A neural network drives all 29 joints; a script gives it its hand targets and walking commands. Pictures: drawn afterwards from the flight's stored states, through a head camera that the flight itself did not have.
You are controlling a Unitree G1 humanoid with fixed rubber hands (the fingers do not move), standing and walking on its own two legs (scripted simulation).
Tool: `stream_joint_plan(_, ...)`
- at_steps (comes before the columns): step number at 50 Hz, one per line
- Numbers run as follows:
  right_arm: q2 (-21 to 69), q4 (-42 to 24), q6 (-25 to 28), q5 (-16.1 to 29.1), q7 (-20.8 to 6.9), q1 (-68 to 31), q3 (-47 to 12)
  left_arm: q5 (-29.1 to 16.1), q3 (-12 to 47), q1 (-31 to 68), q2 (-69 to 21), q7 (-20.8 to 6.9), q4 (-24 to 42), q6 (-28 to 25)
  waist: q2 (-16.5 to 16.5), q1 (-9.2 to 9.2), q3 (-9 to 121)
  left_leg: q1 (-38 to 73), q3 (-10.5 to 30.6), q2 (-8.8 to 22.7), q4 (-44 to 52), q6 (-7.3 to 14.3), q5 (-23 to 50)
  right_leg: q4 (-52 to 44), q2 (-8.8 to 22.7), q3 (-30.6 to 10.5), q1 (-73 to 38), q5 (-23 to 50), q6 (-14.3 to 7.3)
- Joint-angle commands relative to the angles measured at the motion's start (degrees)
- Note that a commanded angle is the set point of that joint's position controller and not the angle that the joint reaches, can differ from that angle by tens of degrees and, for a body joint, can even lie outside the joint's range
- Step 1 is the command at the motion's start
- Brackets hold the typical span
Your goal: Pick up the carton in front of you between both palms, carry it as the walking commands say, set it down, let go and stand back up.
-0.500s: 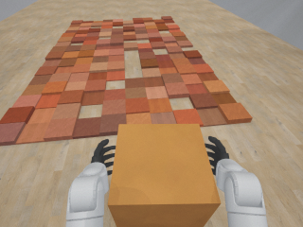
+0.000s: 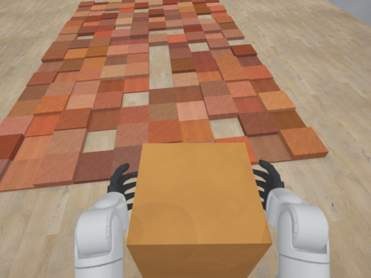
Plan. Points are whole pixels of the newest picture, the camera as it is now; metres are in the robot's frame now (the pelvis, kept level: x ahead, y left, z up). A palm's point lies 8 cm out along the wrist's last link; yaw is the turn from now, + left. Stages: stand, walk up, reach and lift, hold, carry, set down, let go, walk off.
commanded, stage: carry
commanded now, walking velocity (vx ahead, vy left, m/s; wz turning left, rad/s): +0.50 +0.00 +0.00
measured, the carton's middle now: (194, 217) +0.27 +0.00 +0.01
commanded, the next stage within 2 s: none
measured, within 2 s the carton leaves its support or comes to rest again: neither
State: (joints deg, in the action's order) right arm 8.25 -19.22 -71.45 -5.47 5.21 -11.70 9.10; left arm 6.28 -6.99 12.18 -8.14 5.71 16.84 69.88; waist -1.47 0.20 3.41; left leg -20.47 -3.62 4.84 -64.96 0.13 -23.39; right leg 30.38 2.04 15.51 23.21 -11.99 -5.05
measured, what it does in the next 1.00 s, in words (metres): walks ahead: left foot, then right foot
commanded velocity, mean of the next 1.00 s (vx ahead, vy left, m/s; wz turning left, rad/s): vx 0.50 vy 0.00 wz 0.00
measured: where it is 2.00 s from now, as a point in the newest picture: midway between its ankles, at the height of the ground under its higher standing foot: (193, 127)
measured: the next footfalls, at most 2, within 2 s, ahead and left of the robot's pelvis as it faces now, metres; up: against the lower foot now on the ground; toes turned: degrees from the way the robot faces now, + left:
left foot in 0.36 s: +0.43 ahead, +0.10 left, +0.00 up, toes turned +11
right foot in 0.86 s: +0.75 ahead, -0.10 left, +0.00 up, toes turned -12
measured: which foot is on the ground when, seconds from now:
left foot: up 0.00-0.34, down 0.36-0.86, up 0.88-1.00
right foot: down 0.00-0.36, up 0.38-0.84, down 0.86-1.00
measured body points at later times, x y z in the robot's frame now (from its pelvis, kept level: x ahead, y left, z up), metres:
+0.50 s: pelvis +0.34 +0.03 +0.01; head +0.36 +0.04 +0.45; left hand +0.63 +0.16 +0.06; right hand +0.60 -0.14 +0.06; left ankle +0.39 +0.09 -0.73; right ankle +0.19 -0.07 -0.63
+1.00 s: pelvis +0.66 -0.03 +0.00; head +0.72 -0.05 +0.44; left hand +1.04 +0.12 +0.09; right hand +1.05 -0.19 +0.09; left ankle +0.55 +0.09 -0.61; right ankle +0.71 -0.09 -0.73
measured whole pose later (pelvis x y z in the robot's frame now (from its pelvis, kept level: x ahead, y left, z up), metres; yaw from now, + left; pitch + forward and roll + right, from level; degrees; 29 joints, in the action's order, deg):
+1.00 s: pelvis +0.66 -0.03 +0.00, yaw -2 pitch +5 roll +1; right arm -1.5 5.7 -70.8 -2.5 6.8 -41.6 11.9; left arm 2.3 -10.7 40.6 0.5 7.9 -6.7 68.9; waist -1.2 2.6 -3.0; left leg -28.5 -1.6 1.9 -76.0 3.2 -23.2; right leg 33.6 0.6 11.7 25.9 -12.8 -6.4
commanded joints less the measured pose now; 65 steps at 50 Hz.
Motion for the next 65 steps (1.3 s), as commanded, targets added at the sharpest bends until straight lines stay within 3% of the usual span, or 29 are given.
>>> stream_joint_plan(1,52.4,-5.1,1.4,22.5,-14.7,-28.1,-43.5,-23.7,41.2,27.5,-54.6,-14.7,7.2,-0.7,3.7,0.54,18.7,-16.8,3.2,4.0,-0.9,1.4,6.5,-17.7,18.5,-25.8,-28.1,7.9,-3.4)
stream_joint_plan(7,52.8,-4.5,3.6,19.5,-13.0,-20.9,-44.0,-25.5,43.0,24.1,-52.4,-16.0,9.4,-1.4,7.5,0.78,15.3,-18.3,-3.4,1.0,18.6,0.1,12.7,-19.1,13.9,-13.8,-30.9,17.8,-3.1)
stream_joint_plan(13,50.2,-5.0,2.3,19.7,-13.3,-19.2,-43.9,-23.6,41.1,19.5,-48.9,-16.2,7.3,-0.4,9.4,1.12,8.7,-13.8,-9.5,-1.9,33.8,1.3,21.1,-17.7,11.2,-7.0,-30.6,27.4,-1.3)
stream_joint_plan(15,49.5,-5.1,1.8,20.7,-13.7,-20.6,-44.1,-23.1,40.8,19.8,-48.4,-16.1,7.1,-0.1,10.3,1.08,7.7,-8.5,-11.1,-2.7,36.2,2.3,22.0,-14.8,11.2,-5.5,-29.9,32.8,-0.4)
stream_joint_plan(17,49.2,-4.3,1.6,21.2,-14.1,-20.8,-43.7,-22.9,40.9,20.4,-47.8,-16.0,7.3,0.1,9.9,-0.21,11.2,5.1,-14.9,-6.3,39.1,2.6,19.3,-2.9,9.4,-1.1,-26.8,39.9,1.7)
stream_joint_plan(18,48.9,-3.7,1.6,21.2,-14.3,-20.4,-43.4,-22.7,41.0,20.8,-47.4,-15.9,7.3,0.2,7.3,-1.29,14.7,17.5,-12.8,-5.0,39.2,2.8,15.9,6.9,7.8,-0.9,-19.6,33.3,3.1)
stream_joint_plan(19,48.5,-3.4,1.5,20.8,-14.6,-19.8,-43.2,-22.8,41.1,21.8,-47.0,-15.9,7.5,0.3,-0.6,-2.34,18.6,28.1,6.3,8.1,43.5,5.6,4.0,21.1,5.3,-2.0,-8.3,16.7,4.9)
stream_joint_plan(20,49.2,-1.7,2.1,20.6,-14.9,-19.8,-43.3,-23.0,41.8,22.5,-47.8,-15.9,8.7,0.5,-15.6,-1.95,21.5,39.9,31.8,21.1,50.5,13.8,1.5,37.3,-2.7,-5.8,10.5,-10.7,6.6)
stream_joint_plan(21,50.7,-1.9,2.5,21.7,-15.0,-19.8,-43.6,-22.9,42.2,23.7,-48.2,-15.9,8.1,0.1,-13.0,-1.79,20.5,37.5,32.1,21.2,52.6,14.8,10.5,45.0,-0.5,-13.1,15.0,-14.1,5.0)
stream_joint_plan(22,52.2,-2.6,3.1,22.3,-15.0,-21.8,-44.1,-23.4,42.5,25.1,-49.6,-16.0,7.9,-0.5,-9.5,-1.84,20.1,34.6,25.1,18.8,51.0,13.6,18.8,47.1,1.7,-14.7,15.7,-12.8,3.6)
stream_joint_plan(23,53.5,-3.2,3.6,22.7,-14.9,-23.5,-44.7,-23.8,43.0,26.1,-51.2,-16.0,7.7,-1.2,-2.5,-1.66,19.7,31.6,19.4,17.5,50.2,11.8,22.2,44.7,4.0,-15.7,15.4,-9.2,2.8)
stream_joint_plan(24,54.4,-3.8,4.2,23.2,-14.9,-25.3,-45.4,-24.1,43.3,26.4,-52.3,-16.0,7.3,-1.9,0.2,-1.38,18.7,27.9,14.5,16.3,50.7,10.1,24.2,41.0,5.4,-15.8,13.9,-6.5,2.5)
stream_joint_plan(26,54.2,-4.2,5.0,23.8,-14.8,-26.6,-46.4,-23.6,43.5,25.9,-52.7,-15.5,6.2,-3.0,-1.8,-1.09,18.6,24.9,8.7,14.3,52.4,8.1,21.8,34.2,5.3,-14.0,11.3,-4.0,2.7)
stream_joint_plan(32,47.1,-1.3,6.1,23.8,-14.9,-30.7,-46.2,-21.8,43.7,29.8,-47.8,-13.4,2.6,-4.7,-5.1,-1.37,13.3,25.9,-1.0,10.3,53.4,8.5,26.5,15.6,3.7,-8.0,15.5,3.2,4.5)
stream_joint_plan(38,38.8,5.5,4.7,23.9,-12.2,-44.1,-41.1,-24.2,40.1,45.4,-40.4,-11.5,-2.5,-2.9,-7.6,-2.95,8.7,24.5,-4.8,8.2,49.3,7.8,31.5,4.6,0.3,-4.4,10.9,9.8,1.4)
stream_joint_plan(40,38.3,9.3,3.8,24.2,-11.4,-49.2,-39.0,-24.7,37.2,50.0,-39.2,-11.2,-6.6,-1.9,-8.1,-1.67,9.9,24.8,-6.1,8.4,43.7,6.6,38.2,2.9,-0.7,-3.9,5.8,8.1,0.0)
stream_joint_plan(42,38.9,13.0,2.9,24.5,-10.8,-54.2,-37.2,-25.1,34.0,52.8,-39.2,-11.1,-11.7,-1.2,-4.0,2.71,16.9,19.8,-10.6,4.5,25.0,3.7,43.1,-0.4,-5.4,0.2,-13.1,3.8,0.1)
stream_joint_plan(43,39.3,14.8,2.6,24.7,-10.5,-57.5,-36.3,-25.1,32.3,54.4,-39.4,-11.3,-14.0,-1.0,2.9,4.74,22.1,10.1,-9.2,3.0,10.5,2.2,28.5,-2.0,3.6,-11.6,-25.2,-2.3,-0.3)
stream_joint_plan(44,41.5,16.5,2.3,24.9,-10.4,-59.8,-35.5,-24.8,30.7,57.1,-38.5,-11.3,-15.8,-1.1,17.5,3.68,26.9,-8.3,-4.8,-5.6,-5.7,0.0,2.2,-8.8,20.2,-43.0,-37.2,-7.1,-8.8)
stream_joint_plan(45,42.0,17.3,2.1,25.1,-10.1,-62.8,-34.6,-26.2,30.7,59.2,-41.0,-11.4,-17.7,-1.2,19.5,4.48,26.4,-17.9,1.6,-7.8,-15.1,1.4,-6.5,-13.1,20.5,-49.0,-39.8,-3.1,-11.7)
stream_joint_plan(46,44.8,18.5,2.1,25.5,-9.9,-65.4,-34.5,-27.5,30.7,62.4,-44.2,-11.7,-17.2,-1.5,17.0,3.96,25.3,-21.6,4.0,-4.8,-19.0,3.0,-4.4,-10.2,19.3,-42.4,-39.2,5.5,-10.7)
stream_joint_plan(48,49.7,18.8,2.9,26.3,-9.5,-68.9,-33.8,-30.7,31.9,69.8,-50.3,-12.3,-14.8,-2.2,6.1,3.03,24.6,-22.8,4.5,-1.8,-16.3,3.9,0.4,-6.4,16.2,-32.1,-34.5,18.8,-7.7)
stream_joint_plan(49,51.7,18.8,3.1,26.2,-9.2,-70.1,-33.2,-31.8,32.2,73.2,-52.7,-12.4,-13.8,-2.4,5.5,2.59,25.5,-21.6,4.4,-1.0,-13.7,3.9,2.4,-6.7,15.3,-29.0,-32.9,18.8,-6.6)
stream_joint_plan(53,54.7,19.3,3.6,24.5,-8.4,-69.1,-31.9,-31.6,31.1,75.0,-56.7,-12.5,-12.9,-2.4,6.0,2.01,26.5,-25.0,2.4,-0.3,-7.2,3.0,4.5,-6.9,14.3,-23.8,-34.3,23.0,-7.0)
stream_joint_plan(57,55.8,17.5,3.9,22.6,-8.2,-66.5,-33.2,-29.5,31.7,70.6,-56.8,-12.7,-11.7,-2.2,7.8,3.83,24.8,-34.0,-0.9,-0.6,-2.9,2.7,5.6,-5.1,13.1,-20.5,-41.5,33.5,-7.5)
stream_joint_plan(60,55.0,15.2,3.9,21.9,-8.4,-64.8,-34.9,-28.3,33.2,67.7,-55.6,-12.8,-9.5,-2.0,7.3,4.0,21.3,-31.6,-3.5,-1.8,10.1,2.6,10.9,-6.0,10.0,-16.5,-40.1,36.6,-6.3)
stream_joint_plan(62,54.0,14.8,3.8,21.5,-8.6,-62.8,-36.0,-27.8,34.2,65.7,-54.5,-13.1,-9.1,-1.9,8.3,3.55,18.7,-19.7,-9.4,-5.7,25.3,2.7,14.5,-6.6,7.2,-10.9,-34.4,42.3,-4.4)
stream_joint_plan(64,53.3,15.2,3.9,21.8,-9.2,-60.5,-37.1,-27.3,34.7,63.2,-53.2,-13.3,-9.9,-2.0,12.0,-1.18,22.1,-0.7,-14.2,-11.5,32.0,4.9,18.1,5.0,6.9,-6.1,-28.6,62.2,-1.4)
stream_joint_plan(65,53.1,15.0,4.1,22.3,-9.6,-59.6,-37.6,-26.7,35.3,62.7,-52.9,-13.4,-9.9,-2.2,10.5,-4.58,26.9,13.8,-12.0,-9.4,37.4,6.1,25.1,14.4,6.0,-4.5,-22.6,54.0,1.0)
